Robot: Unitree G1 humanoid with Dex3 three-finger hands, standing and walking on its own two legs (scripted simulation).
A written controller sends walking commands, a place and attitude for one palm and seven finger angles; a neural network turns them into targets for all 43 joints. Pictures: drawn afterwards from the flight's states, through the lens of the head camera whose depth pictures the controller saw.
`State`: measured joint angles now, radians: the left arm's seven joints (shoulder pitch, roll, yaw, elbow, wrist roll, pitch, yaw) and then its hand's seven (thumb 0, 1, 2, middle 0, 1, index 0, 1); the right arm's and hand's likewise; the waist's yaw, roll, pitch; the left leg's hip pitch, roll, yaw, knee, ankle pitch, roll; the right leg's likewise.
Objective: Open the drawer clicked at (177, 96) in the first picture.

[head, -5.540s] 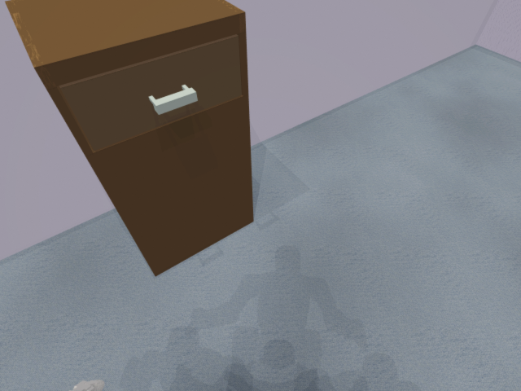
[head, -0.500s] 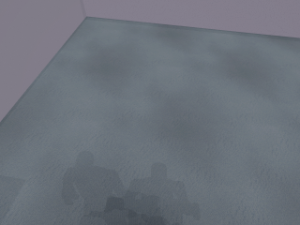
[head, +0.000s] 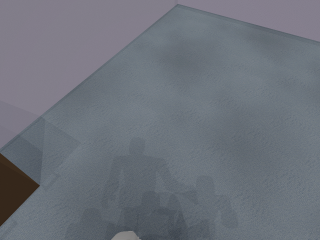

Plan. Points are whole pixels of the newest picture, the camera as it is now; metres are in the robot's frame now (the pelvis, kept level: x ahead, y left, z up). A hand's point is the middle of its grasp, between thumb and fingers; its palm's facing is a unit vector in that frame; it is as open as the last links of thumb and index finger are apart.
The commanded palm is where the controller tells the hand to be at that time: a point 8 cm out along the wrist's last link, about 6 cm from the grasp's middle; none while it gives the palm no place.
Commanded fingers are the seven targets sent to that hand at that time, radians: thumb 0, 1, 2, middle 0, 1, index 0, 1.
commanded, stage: turn to face it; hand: left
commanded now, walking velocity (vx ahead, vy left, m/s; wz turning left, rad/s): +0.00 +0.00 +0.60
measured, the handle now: out of the picture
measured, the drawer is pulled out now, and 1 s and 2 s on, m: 0.00 0.00 0.00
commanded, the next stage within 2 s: take the last steps up to it in 1.60 s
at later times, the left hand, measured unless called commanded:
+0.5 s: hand out of the picture +0.07 +0.22 -0.14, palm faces +0.29 -0.91 -0.31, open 7.3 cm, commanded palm none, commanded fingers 0.00 0.90 0.90 -0.20 -0.30 -0.20 -0.30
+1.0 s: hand out of the picture -0.09 +0.24 -0.18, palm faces +0.60 -0.76 -0.25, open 7.3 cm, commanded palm none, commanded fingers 0.00 0.90 0.90 -0.20 -0.30 -0.20 -0.30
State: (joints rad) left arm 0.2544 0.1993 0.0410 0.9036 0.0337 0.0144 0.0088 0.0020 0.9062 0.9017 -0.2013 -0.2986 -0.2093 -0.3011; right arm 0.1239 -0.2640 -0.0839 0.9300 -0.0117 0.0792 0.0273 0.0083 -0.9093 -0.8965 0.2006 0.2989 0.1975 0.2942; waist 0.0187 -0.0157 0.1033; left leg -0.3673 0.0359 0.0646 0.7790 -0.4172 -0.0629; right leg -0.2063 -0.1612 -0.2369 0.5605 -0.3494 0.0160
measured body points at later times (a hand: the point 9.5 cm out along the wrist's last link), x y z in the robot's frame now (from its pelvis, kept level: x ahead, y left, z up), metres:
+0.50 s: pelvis +0.02 -0.01 -0.01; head +0.06 -0.03 +0.44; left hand +0.06 +0.27 -0.12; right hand +0.16 -0.24 -0.17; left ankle -0.03 +0.12 -0.70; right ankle +0.05 -0.11 -0.74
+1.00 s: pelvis +0.00 +0.03 +0.00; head +0.02 +0.08 +0.44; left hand -0.12 +0.28 -0.16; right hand +0.25 -0.12 -0.12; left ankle -0.04 +0.10 -0.74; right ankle +0.06 -0.12 -0.66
